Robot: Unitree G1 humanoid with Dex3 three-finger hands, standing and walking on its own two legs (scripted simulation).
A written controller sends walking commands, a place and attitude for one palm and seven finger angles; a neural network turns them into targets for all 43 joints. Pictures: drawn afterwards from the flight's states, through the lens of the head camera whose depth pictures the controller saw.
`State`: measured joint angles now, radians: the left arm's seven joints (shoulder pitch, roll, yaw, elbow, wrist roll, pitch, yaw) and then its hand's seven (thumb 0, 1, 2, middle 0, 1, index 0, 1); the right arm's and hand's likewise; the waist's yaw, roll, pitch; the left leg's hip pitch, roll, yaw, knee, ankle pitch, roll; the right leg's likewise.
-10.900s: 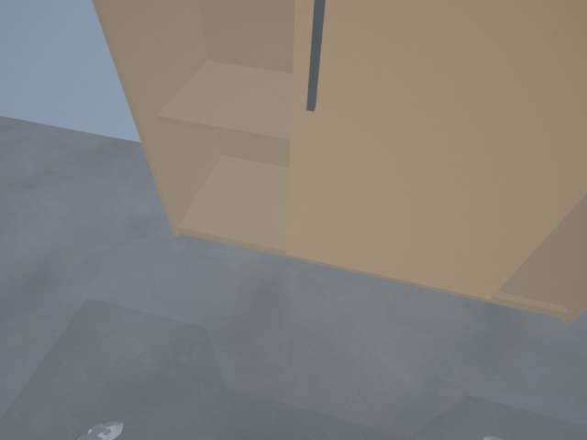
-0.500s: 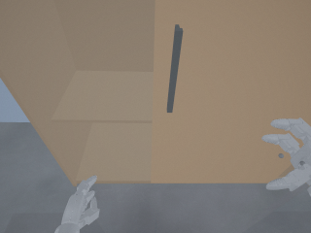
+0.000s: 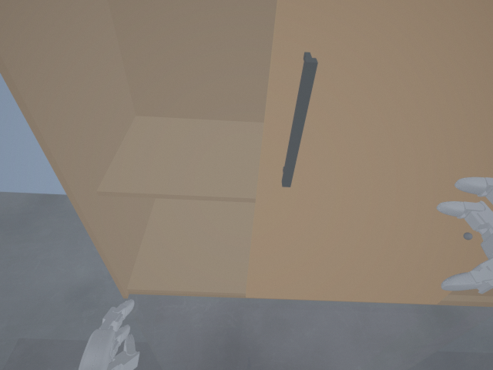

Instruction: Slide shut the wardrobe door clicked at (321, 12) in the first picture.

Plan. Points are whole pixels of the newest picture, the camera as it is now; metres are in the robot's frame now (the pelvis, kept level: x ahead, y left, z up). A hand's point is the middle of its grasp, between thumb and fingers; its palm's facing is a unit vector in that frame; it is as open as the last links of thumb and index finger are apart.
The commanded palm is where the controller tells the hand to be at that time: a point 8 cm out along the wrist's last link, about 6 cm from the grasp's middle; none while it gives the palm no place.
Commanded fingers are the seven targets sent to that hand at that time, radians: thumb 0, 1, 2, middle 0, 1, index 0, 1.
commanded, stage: raise the hand with hooked fingers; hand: right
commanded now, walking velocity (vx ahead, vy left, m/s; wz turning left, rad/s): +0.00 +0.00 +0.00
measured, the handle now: (295, 127) +0.55 -0.07 +0.14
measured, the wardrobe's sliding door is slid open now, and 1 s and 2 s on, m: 0.49 0.49 0.49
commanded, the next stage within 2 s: move the hooked fingers beside the handle in 0.16 s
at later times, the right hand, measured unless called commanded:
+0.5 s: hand (434, 222) +0.30 -0.25 +0.15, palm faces +0.04 +1.00 -0.06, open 14.0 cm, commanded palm +0.27 -0.29 +0.16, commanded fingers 0.00 0.50 -0.30 0.30 1.20 0.30 1.20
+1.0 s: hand (388, 184) +0.36 -0.20 +0.16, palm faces +0.00 +1.00 -0.02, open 14.0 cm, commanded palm +0.34 -0.25 +0.15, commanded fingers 0.00 0.50 -0.30 0.30 1.20 0.30 1.20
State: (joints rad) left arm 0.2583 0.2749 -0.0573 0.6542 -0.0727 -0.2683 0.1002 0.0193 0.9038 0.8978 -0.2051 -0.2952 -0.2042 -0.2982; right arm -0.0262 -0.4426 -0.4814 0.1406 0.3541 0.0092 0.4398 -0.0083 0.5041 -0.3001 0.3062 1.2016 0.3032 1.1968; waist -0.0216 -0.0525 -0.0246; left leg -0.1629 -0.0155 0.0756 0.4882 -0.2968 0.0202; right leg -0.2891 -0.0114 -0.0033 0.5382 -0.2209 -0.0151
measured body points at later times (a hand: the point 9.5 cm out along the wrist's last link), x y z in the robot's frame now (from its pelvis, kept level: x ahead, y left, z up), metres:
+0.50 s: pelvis +0.01 +0.02 +0.00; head +0.00 +0.04 +0.45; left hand +0.19 +0.25 -0.08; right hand +0.29 -0.30 +0.16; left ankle -0.02 +0.11 -0.74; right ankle +0.04 -0.11 -0.73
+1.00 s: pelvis +0.01 +0.00 +0.00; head +0.00 +0.02 +0.45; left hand +0.16 +0.24 -0.09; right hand +0.36 -0.25 +0.16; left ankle -0.02 +0.11 -0.74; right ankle +0.04 -0.11 -0.74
